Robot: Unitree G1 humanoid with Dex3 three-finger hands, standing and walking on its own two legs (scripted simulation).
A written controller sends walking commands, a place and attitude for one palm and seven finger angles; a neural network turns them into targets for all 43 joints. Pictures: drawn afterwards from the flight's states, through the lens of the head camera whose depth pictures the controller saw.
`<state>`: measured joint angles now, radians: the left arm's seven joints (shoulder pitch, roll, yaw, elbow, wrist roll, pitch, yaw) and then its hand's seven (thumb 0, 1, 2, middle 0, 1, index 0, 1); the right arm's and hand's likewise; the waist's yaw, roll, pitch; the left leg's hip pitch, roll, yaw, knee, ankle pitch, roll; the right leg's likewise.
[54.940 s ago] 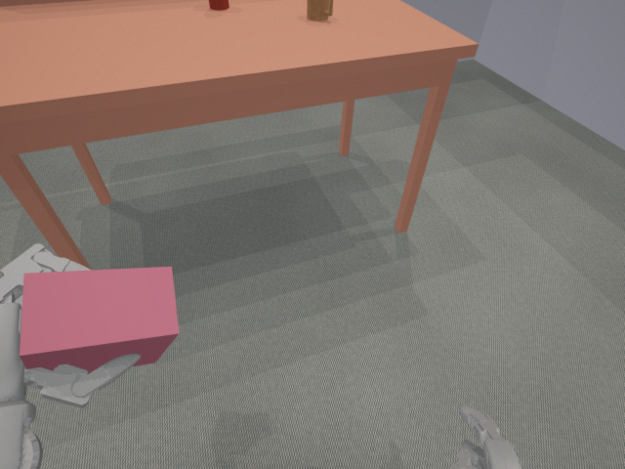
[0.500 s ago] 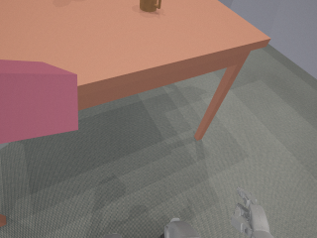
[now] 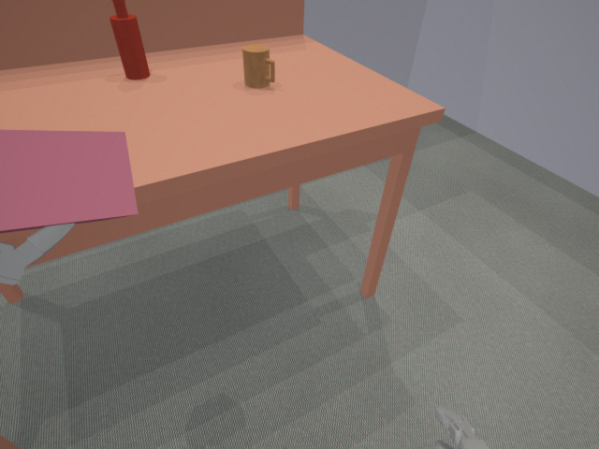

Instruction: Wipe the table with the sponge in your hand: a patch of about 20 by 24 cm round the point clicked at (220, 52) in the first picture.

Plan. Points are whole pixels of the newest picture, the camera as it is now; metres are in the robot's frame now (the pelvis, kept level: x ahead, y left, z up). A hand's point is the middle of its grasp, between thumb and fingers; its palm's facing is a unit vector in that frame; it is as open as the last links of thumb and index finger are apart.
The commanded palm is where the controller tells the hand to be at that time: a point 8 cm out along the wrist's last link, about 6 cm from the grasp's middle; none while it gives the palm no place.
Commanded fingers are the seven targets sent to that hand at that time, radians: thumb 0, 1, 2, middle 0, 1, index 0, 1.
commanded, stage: stop stepping back and stand still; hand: left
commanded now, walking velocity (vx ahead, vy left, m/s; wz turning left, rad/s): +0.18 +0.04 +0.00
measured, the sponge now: (63, 186) +0.25 +0.22 +0.29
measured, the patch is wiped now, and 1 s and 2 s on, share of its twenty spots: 1.00 1.00 1.00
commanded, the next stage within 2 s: stand and wait in 0.26 s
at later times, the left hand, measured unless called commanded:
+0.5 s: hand (49, 201) +0.23 +0.22 +0.29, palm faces +0.55 -0.78 -0.31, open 10.0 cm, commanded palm +0.17 +0.26 +0.30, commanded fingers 0.00 0.10 1.30 -1.20 -1.60 -1.20 -1.60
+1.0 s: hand (28, 200) +0.24 +0.24 +0.28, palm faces +0.51 -0.80 -0.33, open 10.0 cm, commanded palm +0.18 +0.29 +0.30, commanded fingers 0.00 0.10 1.30 -1.20 -1.60 -1.20 -1.60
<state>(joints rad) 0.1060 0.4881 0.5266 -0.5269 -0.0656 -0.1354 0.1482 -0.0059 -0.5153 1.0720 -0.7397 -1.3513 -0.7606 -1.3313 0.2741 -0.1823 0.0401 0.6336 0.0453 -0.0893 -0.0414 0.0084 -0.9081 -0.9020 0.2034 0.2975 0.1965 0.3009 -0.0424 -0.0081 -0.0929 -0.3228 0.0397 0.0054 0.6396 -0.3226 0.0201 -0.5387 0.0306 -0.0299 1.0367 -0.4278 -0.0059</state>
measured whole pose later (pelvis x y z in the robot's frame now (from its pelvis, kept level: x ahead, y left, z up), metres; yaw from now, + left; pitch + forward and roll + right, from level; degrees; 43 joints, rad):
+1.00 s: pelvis +0.03 +0.01 +0.01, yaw +1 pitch +0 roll -1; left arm 0.27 0.43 0.50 -0.67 -0.07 -0.16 0.15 -0.01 -0.52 1.07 -0.74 -1.35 -0.76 -1.34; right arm 0.14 -0.19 0.03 0.60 0.02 -0.06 -0.04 0.01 -0.91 -0.90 0.21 0.30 0.20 0.30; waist -0.01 0.01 0.02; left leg -0.23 0.05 0.01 0.51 -0.28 -0.02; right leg -0.23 0.01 -0.05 0.44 -0.20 0.00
